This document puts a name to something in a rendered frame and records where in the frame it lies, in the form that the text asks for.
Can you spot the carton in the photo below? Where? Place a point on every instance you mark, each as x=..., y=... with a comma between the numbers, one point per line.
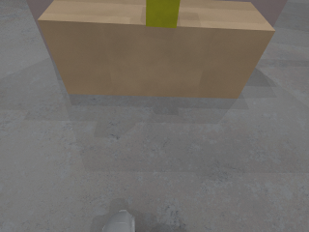
x=162, y=13

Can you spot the pedestal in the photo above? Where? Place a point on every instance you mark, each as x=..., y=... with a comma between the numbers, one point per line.
x=103, y=47

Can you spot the left robot thigh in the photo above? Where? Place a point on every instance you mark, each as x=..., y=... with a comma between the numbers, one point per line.
x=120, y=222

